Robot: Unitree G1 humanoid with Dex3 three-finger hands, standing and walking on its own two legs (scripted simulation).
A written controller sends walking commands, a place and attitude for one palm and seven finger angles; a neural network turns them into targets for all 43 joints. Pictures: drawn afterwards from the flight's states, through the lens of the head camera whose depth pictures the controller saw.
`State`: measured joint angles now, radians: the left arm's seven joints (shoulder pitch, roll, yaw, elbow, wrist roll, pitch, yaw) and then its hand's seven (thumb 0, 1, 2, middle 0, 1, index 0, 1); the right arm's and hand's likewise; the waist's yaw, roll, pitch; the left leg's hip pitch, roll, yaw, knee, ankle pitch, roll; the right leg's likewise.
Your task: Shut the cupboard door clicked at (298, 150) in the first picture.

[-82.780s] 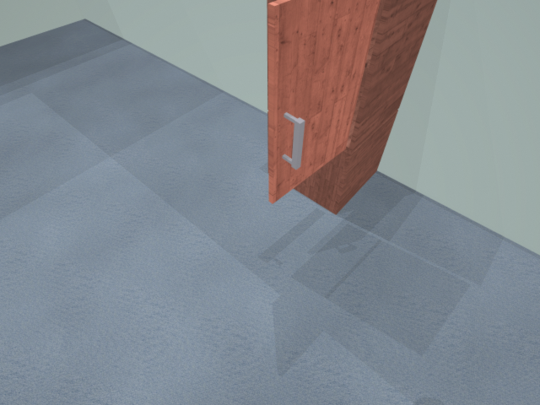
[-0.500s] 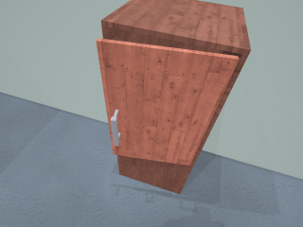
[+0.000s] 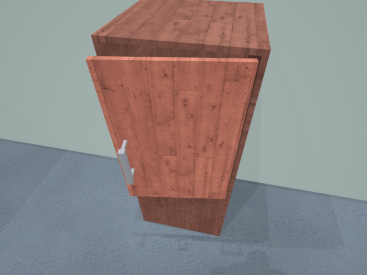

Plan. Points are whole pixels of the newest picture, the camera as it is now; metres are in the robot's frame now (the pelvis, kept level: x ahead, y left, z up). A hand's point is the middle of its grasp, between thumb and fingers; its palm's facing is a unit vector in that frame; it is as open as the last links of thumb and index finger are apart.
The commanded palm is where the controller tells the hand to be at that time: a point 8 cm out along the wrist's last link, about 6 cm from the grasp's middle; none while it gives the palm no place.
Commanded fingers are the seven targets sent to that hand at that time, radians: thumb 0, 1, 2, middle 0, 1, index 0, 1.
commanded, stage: look again from close up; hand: left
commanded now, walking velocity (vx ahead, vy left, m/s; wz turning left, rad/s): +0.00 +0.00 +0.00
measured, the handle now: (127, 163) +0.48 +0.20 -0.09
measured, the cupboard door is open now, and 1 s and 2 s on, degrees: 10 10 10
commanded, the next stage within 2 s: raise the hand and make a fist in 0.26 s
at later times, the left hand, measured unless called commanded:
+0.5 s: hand out of the picture +0.10 +0.20 -0.08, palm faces +0.25 -0.95 -0.20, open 7.1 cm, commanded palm +0.09 +0.21 -0.07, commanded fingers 0.00 0.90 0.90 -0.33 -0.44 -0.33 -0.44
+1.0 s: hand out of the picture +0.14 +0.17 -0.04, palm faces +0.04 -1.00 -0.07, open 5.1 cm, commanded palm +0.12 +0.22 -0.07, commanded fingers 0.00 0.90 0.90 -0.79 -0.94 -0.79 -0.94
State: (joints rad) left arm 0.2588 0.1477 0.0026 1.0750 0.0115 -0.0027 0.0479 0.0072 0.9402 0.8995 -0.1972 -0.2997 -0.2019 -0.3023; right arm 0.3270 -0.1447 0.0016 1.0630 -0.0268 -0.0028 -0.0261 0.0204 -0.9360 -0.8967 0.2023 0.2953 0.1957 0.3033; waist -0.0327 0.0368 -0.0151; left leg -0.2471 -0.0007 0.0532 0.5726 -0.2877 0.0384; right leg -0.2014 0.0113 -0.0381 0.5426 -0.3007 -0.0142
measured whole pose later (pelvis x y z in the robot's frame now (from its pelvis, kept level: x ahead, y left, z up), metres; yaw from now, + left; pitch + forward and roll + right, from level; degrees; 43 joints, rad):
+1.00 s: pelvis -0.04 -0.02 -0.13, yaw +2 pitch +17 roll -4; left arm 0.49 0.22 0.08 -0.14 -0.29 -0.61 -0.28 0.02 0.91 0.90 -0.61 -0.75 -0.61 -0.75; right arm 0.10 -0.23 0.01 0.51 0.00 -0.25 -0.02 0.01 -0.91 -0.90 0.20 0.30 0.20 0.30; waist 0.07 0.05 -0.15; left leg -1.14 0.01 -0.05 1.39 -0.55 0.02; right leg -1.05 0.00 -0.15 1.34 -0.60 -0.05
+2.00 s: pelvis -0.03 +0.00 -0.12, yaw +1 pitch +19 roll -4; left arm 0.38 0.26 0.17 -0.04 -0.31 -0.45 -0.28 0.02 0.90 0.90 -1.29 -1.50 -1.30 -1.50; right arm 0.23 -0.24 0.01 0.49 0.02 -0.14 -0.03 0.01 -0.90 -0.90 0.21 0.30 0.20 0.30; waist 0.00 0.04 -0.19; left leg -1.12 0.01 -0.02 1.34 -0.56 0.04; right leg -1.03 0.01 -0.11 1.28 -0.58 -0.02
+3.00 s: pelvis -0.02 -0.01 -0.12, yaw +0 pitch +22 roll -3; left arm -0.06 0.28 0.20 0.38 -0.27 -0.42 -0.28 0.01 0.90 0.90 -1.29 -1.50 -1.30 -1.50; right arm 0.25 -0.27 0.01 0.56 0.03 -0.10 -0.03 0.01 -0.91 -0.90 0.21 0.30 0.20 0.30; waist -0.03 0.03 -0.19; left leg -1.16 0.02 -0.01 1.33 -0.55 0.03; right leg -1.09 0.01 -0.10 1.30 -0.59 -0.04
